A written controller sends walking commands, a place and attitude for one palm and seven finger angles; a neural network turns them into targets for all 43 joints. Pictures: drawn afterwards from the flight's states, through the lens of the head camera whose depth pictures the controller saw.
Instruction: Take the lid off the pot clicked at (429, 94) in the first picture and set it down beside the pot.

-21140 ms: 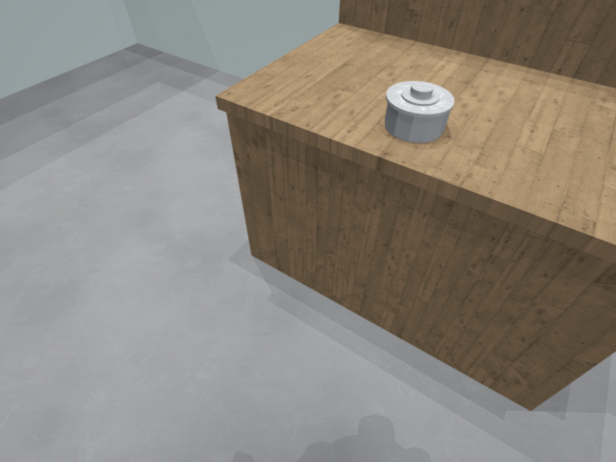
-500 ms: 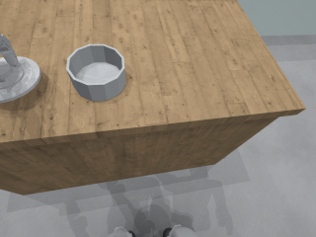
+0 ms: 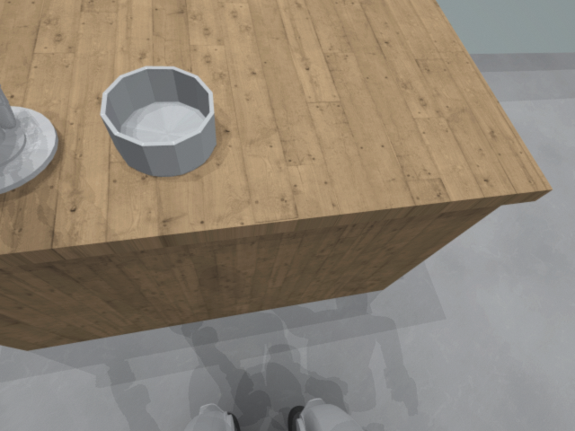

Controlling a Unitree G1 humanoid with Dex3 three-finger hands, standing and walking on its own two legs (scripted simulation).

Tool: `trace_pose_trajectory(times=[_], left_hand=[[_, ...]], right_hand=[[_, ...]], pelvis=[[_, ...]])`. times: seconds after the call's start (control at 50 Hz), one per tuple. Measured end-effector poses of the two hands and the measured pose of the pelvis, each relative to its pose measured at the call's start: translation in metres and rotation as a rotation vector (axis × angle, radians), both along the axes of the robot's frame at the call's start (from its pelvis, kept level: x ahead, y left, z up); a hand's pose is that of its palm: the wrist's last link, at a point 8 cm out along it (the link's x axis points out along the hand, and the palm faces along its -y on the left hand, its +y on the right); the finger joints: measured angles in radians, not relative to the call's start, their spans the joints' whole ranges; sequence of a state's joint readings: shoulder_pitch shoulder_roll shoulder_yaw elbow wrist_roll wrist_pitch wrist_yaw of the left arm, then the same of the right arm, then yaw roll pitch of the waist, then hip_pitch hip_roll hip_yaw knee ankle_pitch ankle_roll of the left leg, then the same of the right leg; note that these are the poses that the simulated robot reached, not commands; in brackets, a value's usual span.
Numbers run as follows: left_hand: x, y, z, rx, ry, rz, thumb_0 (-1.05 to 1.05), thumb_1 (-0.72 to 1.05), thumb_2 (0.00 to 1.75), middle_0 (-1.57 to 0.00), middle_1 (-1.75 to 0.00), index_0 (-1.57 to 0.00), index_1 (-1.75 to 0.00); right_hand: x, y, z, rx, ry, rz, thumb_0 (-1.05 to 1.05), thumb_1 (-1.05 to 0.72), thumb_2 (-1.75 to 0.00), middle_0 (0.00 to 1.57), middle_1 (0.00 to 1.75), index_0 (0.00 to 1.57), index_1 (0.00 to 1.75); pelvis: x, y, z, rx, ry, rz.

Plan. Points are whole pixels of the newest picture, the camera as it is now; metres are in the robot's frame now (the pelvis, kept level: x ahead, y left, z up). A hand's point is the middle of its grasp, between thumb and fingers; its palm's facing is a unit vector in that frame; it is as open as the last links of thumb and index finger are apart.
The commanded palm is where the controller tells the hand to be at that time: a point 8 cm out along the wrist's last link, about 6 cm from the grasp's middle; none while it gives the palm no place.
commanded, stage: open the fingers wide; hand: left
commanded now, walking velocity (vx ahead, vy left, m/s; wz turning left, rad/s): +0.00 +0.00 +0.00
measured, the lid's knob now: out of the picture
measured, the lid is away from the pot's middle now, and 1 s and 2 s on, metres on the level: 0.22 0.23 0.23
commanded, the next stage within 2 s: raise the empty hand in 1.18 s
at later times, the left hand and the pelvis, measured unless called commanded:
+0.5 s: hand out of the picture +0.47 +0.33 +0.07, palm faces -0.45 -0.11 -0.88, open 8.0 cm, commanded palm +0.51 +0.33 +0.13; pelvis -0.01 +0.00 +0.00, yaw +2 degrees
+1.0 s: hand out of the picture +0.47 +0.34 +0.08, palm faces -0.45 -0.11 -0.88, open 10.5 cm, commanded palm +0.51 +0.33 +0.13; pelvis -0.01 +0.01 +0.00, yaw +1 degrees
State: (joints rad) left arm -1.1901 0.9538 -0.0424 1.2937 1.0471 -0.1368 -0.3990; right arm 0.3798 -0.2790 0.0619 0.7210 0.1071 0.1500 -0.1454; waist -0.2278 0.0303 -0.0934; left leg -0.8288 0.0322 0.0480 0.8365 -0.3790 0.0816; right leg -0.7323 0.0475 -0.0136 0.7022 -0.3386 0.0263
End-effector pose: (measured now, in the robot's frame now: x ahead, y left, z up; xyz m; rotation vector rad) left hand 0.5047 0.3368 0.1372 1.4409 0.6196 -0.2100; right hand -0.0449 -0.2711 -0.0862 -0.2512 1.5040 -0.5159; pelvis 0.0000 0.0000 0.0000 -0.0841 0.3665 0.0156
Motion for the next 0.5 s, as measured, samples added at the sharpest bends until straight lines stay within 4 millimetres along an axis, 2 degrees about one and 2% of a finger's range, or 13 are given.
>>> trace_pose_trajectory(times=[0.1, 0.2, 0.36, 0.5], left_hand=[[0.001, 0.004, -0.003, -0.003, -0.014, 0.0, 0.01, 0.23, 0.81, -0.57, -0.97, -0.57, -0.99], [-0.009, 0.003, -0.006, 0.016, -0.055, -0.049, 0.01, 0.24, 0.8, -0.56, -0.97, -0.56, -0.99], [-0.021, 0.005, -0.006, 0.014, -0.056, -0.031, 0.01, 0.26, 0.79, -0.54, -0.97, -0.54, -0.99], [-0.029, 0.0, -0.006, 0.013, -0.053, -0.04, 0.0, 0.28, 0.77, -0.53, -0.97, -0.53, -0.98]], right_hand=[[0.008, 0.002, -0.002, 0.005, -0.006, 0.004, 0.0, -0.9, -0.9, 0.2, 0.3, 0.21, 0.3], [0.018, 0.008, -0.008, 0.055, 0.008, 0.024, 0.0, -0.9, -0.9, 0.2, 0.3, 0.21, 0.3], [0.036, 0.011, -0.011, 0.078, -0.033, 0.056, 0.0, -0.9, -0.9, 0.2, 0.3, 0.21, 0.3], [0.038, 0.007, -0.01, 0.07, -0.058, 0.074, 0.0, -0.9, -0.9, 0.2, 0.3, 0.21, 0.3]], pelvis=[[0.002, 0.002, -0.002, -0.003, 0.01, 0.002], [0.004, 0.005, -0.001, 0.0, 0.003, 0.005], [0.0, 0.006, 0.001, -0.001, -0.015, 0.024], [-0.006, 0.005, 0.001, 0.001, -0.033, 0.029]])
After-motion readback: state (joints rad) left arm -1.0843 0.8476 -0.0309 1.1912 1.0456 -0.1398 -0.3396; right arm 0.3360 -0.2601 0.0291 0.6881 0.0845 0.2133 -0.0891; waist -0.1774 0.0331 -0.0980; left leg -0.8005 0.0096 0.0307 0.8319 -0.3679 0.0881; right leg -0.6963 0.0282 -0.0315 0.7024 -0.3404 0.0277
